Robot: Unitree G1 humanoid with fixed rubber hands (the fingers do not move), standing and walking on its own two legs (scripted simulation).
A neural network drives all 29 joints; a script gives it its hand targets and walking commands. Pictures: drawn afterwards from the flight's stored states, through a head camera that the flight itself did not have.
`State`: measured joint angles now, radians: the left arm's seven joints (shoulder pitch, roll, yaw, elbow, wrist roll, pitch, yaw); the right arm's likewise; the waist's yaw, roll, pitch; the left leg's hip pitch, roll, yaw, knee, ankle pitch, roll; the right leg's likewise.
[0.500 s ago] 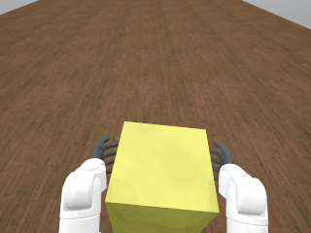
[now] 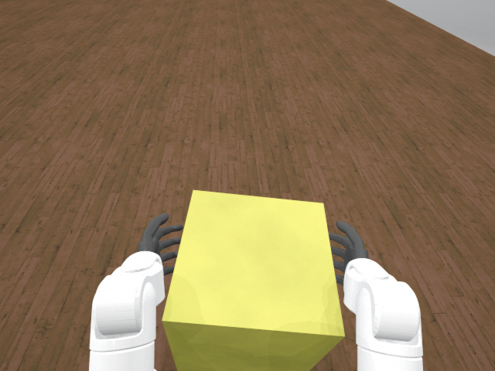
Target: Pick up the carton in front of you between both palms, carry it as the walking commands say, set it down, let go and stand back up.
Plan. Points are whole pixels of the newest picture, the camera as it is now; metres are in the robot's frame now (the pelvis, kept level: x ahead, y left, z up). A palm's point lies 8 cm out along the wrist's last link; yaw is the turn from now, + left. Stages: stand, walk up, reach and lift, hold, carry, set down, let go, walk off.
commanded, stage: carry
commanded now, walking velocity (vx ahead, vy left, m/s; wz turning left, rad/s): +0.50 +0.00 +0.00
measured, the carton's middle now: (248, 290) +0.28 +0.01 +0.01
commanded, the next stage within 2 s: none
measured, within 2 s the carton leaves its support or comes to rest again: neither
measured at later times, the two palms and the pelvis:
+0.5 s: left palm (197, 139) +0.60 +0.13 +0.09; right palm (323, 148) +0.61 -0.17 +0.08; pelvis +0.34 -0.03 +0.00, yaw +2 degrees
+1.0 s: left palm (200, 75) +0.95 +0.17 +0.10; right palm (294, 80) +0.95 -0.13 +0.10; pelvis +0.68 +0.02 +0.00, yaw +0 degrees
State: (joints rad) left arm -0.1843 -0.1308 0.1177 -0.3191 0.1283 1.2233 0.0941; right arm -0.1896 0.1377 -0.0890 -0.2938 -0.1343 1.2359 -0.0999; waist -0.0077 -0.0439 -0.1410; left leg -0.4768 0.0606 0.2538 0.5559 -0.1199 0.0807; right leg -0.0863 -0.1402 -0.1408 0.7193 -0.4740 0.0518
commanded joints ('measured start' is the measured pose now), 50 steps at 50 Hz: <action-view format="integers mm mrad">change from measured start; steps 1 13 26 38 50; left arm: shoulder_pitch -471 -388 -385 -345 -436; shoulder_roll -895 -948 -957 -963 -830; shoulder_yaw -728 -743 -704 -731 -719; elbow -32 -93 14 -82 -115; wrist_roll -427 -403 -429 -448 -421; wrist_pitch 28 -23 -14 -61 37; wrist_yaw -266 -233 -278 -297 -260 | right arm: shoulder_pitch -438 -421 -479 -389 -422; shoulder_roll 884 894 902 972 820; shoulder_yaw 654 687 704 746 658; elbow -45 -157 -96 -142 -89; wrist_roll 430 462 431 416 419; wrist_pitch -3 -31 -10 -82 6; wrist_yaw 275 287 277 249 266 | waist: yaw -12 -8 32 25 -16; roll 298 164 -197 -83 394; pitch -250 -143 -285 -133 -293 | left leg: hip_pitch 736 597 -190 -184 809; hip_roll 366 204 -14 59 384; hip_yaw -653 -154 -234 -113 -745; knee -318 -401 772 151 -311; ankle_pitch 13 181 -339 31 -191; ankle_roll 125 50 -79 -107 137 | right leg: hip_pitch -649 -612 378 178 -489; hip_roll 70 24 -285 -124 149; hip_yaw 95 1 554 55 -20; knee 556 -19 -475 -572 448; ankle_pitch -11 406 426 501 42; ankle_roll -37 -32 -279 -179 -4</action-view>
